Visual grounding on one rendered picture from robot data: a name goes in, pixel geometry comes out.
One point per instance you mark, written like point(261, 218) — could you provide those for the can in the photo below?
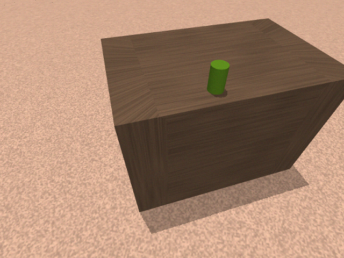
point(217, 77)

